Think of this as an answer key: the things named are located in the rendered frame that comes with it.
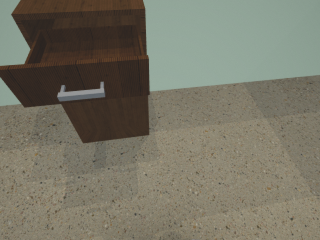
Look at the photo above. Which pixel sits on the handle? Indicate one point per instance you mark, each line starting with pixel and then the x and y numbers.
pixel 81 94

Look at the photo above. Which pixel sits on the drawer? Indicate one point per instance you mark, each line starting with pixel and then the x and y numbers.
pixel 80 58

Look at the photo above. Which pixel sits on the cabinet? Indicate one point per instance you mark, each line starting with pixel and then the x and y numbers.
pixel 97 120

